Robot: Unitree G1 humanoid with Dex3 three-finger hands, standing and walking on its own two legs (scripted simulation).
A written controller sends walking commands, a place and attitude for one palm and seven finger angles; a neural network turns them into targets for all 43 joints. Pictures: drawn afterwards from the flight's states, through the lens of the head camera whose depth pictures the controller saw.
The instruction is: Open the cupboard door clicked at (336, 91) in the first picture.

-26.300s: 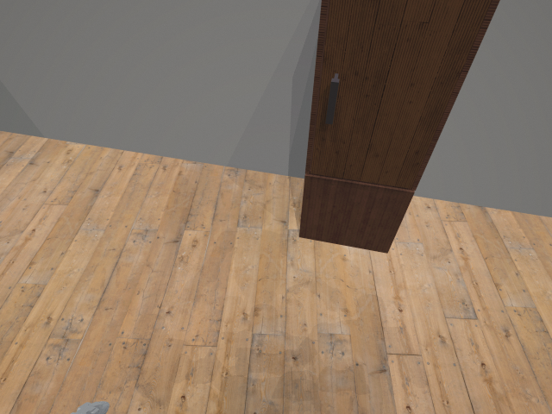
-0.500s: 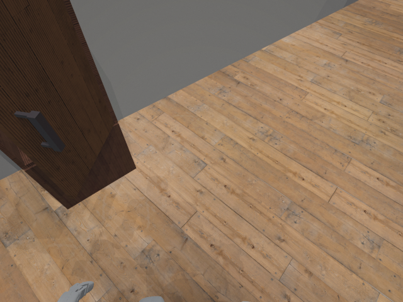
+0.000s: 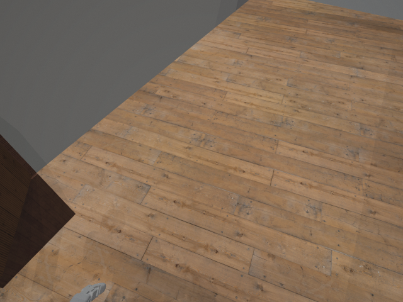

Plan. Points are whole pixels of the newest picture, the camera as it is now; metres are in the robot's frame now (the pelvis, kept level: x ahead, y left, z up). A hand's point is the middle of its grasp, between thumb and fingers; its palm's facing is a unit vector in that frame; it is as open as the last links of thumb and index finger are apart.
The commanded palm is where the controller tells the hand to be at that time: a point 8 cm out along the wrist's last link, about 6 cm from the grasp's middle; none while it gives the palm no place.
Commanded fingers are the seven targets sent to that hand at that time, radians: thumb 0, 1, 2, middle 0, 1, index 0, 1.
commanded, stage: walk to a spot facing it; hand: left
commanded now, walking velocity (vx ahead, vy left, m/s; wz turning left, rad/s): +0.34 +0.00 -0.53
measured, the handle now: out of the picture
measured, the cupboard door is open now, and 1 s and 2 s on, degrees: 41 41 41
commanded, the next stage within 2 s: turn to face it in 1.42 s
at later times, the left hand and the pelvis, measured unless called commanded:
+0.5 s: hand (135, 244) +0.27 +0.18 -0.16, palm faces -0.21 -0.96 -0.17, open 7.4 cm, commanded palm none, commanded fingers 0.00 0.90 0.90 -0.20 -0.30 -0.20 -0.30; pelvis +0.17 +0.00 +0.02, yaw -16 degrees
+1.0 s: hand (182, 185) +0.45 +0.08 -0.17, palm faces -0.31 -0.93 -0.19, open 7.2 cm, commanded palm none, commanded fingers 0.00 0.90 0.90 -0.20 -0.30 -0.20 -0.30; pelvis +0.38 -0.10 +0.01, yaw -22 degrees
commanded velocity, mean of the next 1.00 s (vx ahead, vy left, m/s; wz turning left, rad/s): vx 0.37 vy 0.00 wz -0.26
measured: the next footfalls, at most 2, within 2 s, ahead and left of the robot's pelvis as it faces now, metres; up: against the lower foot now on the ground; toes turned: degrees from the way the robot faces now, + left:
left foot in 0.30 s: +0.24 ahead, +0.12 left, +0.00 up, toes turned -6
right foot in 0.68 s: +0.30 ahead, -0.19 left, +0.00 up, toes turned -25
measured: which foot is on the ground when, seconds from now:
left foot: up 0.00-0.28, down 0.30-0.66, up 0.68-1.00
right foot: down 0.00-0.30, up 0.32-0.66, down 0.68-1.00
